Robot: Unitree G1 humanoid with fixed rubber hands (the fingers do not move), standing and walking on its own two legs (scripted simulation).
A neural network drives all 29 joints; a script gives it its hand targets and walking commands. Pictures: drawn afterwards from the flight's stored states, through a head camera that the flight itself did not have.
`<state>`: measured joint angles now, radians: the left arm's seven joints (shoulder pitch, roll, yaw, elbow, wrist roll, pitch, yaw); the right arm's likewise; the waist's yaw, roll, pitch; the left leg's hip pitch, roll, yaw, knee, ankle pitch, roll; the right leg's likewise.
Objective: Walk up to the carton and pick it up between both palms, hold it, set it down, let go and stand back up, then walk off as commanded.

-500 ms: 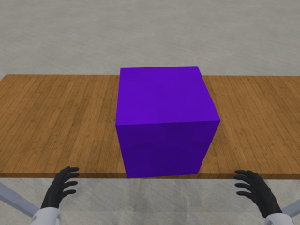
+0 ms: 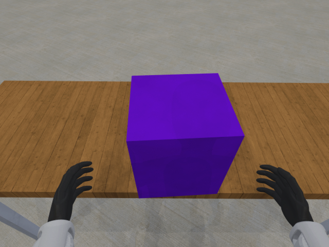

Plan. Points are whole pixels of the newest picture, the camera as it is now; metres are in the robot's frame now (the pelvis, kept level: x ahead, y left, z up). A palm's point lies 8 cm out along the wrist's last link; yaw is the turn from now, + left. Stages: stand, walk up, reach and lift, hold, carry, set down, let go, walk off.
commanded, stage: reach and lift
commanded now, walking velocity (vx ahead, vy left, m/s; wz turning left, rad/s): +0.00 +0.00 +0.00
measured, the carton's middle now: (176, 138) +0.36 -0.02 +0.07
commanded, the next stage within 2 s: none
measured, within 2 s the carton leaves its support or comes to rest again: neither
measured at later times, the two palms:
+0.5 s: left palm (71, 168) +0.24 +0.19 +0.13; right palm (287, 156) +0.27 -0.23 +0.13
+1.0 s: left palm (72, 128) +0.30 +0.20 +0.18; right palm (286, 108) +0.35 -0.24 +0.19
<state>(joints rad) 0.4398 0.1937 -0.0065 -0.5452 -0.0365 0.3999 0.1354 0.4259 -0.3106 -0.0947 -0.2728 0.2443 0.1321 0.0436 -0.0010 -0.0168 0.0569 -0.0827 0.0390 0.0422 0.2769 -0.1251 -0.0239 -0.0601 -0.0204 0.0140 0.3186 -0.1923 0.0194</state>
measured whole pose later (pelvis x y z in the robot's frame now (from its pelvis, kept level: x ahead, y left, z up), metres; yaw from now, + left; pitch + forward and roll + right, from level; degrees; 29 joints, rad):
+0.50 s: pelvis +0.00 +0.00 +0.00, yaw +0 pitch -4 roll +0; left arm 0.09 0.19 0.04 -0.57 -0.08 0.74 0.15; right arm 0.03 -0.40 -0.09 -0.24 0.36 0.37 -0.03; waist 0.00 -0.02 0.06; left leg -0.08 0.04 0.04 0.28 -0.13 -0.03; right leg -0.06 -0.02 0.01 0.32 -0.19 0.02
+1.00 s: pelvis +0.00 +0.00 +0.00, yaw +0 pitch -4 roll +0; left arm -0.33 0.19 0.11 -0.30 -0.08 0.91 0.15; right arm -0.48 -0.48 -0.05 0.21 0.44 0.46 -0.03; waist 0.00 -0.02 0.03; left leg -0.08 0.05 0.04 0.28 -0.12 -0.03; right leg -0.06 -0.01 0.01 0.32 -0.19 0.02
